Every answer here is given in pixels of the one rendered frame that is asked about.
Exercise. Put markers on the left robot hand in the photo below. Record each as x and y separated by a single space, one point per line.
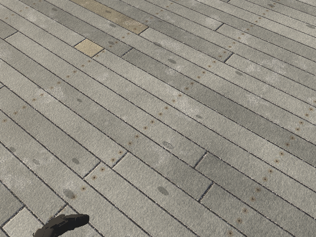
61 224

